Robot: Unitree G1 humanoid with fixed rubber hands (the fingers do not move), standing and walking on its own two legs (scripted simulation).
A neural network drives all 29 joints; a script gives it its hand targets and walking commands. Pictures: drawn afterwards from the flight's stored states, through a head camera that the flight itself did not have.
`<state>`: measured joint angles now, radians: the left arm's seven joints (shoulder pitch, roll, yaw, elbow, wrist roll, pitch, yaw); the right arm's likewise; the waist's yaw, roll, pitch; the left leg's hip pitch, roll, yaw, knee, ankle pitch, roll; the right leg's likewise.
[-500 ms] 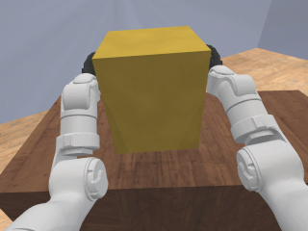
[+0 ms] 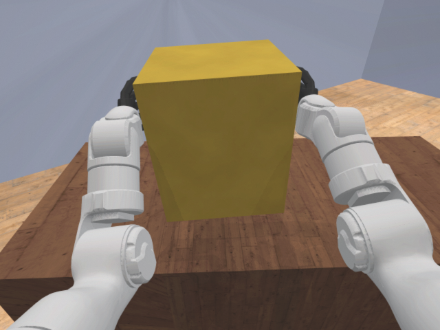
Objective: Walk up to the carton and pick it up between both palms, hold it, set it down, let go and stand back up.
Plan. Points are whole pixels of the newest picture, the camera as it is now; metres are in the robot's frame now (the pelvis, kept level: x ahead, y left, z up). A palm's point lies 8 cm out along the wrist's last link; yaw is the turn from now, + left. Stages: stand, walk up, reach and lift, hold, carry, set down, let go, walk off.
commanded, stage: hold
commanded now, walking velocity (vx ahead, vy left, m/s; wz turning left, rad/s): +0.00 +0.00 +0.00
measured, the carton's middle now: (218, 128) +0.38 +0.00 +0.26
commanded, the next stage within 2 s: none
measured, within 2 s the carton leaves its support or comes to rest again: neither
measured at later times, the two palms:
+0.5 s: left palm (131, 118) +0.37 +0.15 +0.29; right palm (304, 109) +0.37 -0.15 +0.30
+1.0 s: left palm (128, 116) +0.37 +0.16 +0.29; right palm (303, 106) +0.37 -0.14 +0.30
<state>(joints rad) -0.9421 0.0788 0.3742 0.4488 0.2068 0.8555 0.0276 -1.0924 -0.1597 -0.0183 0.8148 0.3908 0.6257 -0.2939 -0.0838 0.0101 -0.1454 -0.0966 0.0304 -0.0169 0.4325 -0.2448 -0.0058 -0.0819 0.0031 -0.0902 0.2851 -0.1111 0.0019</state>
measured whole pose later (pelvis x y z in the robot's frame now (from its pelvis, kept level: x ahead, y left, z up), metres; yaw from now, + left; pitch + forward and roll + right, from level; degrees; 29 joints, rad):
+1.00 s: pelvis +0.00 +0.00 +0.00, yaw +0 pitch -5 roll -2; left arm -0.96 0.09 0.38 0.47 0.20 0.85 0.03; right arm -1.09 -0.16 0.00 0.82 0.40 0.63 -0.30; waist -0.08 0.01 -0.15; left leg -0.10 0.03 -0.03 0.42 -0.24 -0.01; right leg -0.08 0.01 -0.10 0.27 -0.11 0.00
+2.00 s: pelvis +0.00 +0.00 +0.00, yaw +0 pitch -5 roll -2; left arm -0.96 0.10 0.37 0.48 0.19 0.83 0.03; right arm -1.09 -0.16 0.00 0.81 0.39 0.63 -0.30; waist -0.08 0.01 -0.15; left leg -0.11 0.03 -0.03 0.43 -0.24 -0.01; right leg -0.09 0.01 -0.10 0.28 -0.10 0.00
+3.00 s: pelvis +0.00 +0.00 +0.00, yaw +0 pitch -4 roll -2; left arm -0.96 0.09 0.36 0.47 0.19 0.83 0.03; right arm -1.09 -0.17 0.01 0.81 0.41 0.63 -0.30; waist -0.08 0.01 -0.15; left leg -0.11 0.03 -0.03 0.43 -0.24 -0.01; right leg -0.09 0.01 -0.09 0.27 -0.10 0.00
